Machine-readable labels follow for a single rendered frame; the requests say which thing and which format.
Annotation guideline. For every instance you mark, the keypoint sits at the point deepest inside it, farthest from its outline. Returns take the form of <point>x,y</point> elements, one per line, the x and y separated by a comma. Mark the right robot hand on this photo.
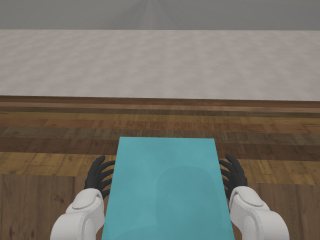
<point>236,175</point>

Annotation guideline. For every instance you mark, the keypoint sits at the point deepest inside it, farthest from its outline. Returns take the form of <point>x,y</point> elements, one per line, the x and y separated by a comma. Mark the robot left forearm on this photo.
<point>82,219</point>

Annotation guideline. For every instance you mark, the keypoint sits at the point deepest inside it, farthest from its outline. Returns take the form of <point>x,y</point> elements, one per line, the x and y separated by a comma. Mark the left robot hand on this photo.
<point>95,177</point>

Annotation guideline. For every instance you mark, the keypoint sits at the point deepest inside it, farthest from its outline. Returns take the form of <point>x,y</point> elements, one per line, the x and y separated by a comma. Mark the robot right forearm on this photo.
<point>253,217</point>

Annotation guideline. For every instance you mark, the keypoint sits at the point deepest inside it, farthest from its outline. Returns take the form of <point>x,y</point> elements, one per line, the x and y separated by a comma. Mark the carton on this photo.
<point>166,188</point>

